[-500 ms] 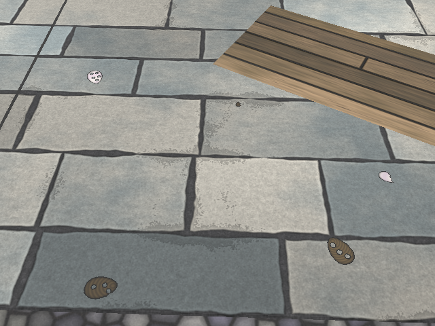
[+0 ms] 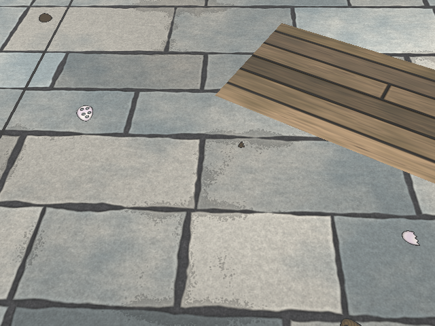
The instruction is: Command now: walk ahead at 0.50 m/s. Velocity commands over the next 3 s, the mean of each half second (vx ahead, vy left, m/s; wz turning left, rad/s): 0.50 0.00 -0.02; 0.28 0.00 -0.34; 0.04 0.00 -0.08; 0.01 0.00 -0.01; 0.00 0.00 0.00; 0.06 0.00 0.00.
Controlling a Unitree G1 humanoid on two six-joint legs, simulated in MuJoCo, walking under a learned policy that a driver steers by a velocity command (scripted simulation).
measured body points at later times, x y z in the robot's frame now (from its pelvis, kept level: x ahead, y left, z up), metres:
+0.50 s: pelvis +0.28 +0.06 -0.01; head +0.32 +0.07 +0.44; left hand +0.27 +0.32 -0.16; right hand +0.46 -0.19 -0.12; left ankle +0.38 +0.15 -0.74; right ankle +0.11 -0.08 -0.66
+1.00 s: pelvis +0.49 +0.03 -0.01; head +0.53 +0.00 +0.43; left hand +0.70 +0.25 -0.12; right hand +0.53 -0.26 -0.15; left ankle +0.40 +0.17 -0.67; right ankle +0.57 -0.07 -0.74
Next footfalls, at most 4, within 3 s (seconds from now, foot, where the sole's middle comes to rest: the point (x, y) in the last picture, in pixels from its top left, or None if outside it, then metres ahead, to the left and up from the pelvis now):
0.42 left None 0.42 0.16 -0.77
0.92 right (263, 280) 0.61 -0.08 -0.77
1.28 left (184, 285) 0.60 0.16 -0.77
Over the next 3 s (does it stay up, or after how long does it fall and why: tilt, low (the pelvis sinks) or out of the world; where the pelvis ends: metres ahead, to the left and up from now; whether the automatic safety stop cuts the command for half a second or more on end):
stays up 0.59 0.04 0.00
